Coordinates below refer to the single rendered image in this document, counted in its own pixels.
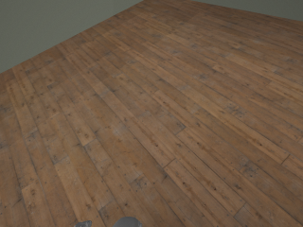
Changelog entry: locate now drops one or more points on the left robot thigh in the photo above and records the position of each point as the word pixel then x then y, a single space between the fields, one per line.
pixel 128 222

